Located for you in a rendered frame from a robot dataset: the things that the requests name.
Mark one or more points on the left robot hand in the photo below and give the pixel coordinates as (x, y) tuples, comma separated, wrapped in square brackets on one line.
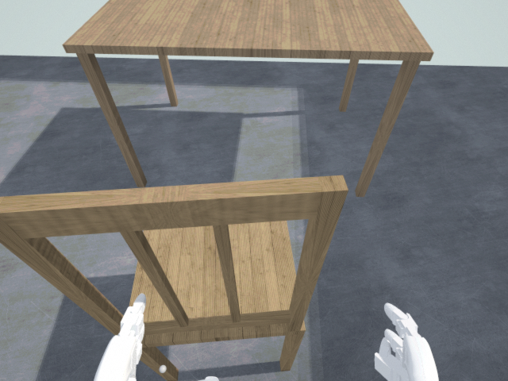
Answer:
[(124, 350)]

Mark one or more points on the table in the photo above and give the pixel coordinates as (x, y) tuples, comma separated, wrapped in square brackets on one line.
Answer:
[(307, 29)]

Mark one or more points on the right robot hand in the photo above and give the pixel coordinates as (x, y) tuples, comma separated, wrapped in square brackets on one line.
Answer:
[(413, 360)]

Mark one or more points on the chair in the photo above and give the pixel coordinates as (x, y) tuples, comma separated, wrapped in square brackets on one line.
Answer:
[(214, 261)]

